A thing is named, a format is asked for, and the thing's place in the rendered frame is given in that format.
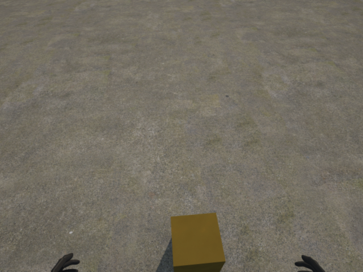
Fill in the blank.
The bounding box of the right robot hand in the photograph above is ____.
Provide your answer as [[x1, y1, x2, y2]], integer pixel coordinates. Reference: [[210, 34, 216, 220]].
[[294, 255, 325, 272]]

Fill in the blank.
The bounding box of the left robot hand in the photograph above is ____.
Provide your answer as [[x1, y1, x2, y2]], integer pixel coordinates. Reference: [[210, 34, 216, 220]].
[[51, 253, 80, 272]]

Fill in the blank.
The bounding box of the carton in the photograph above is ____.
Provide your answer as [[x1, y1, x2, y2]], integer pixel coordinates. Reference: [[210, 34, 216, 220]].
[[171, 212, 226, 272]]

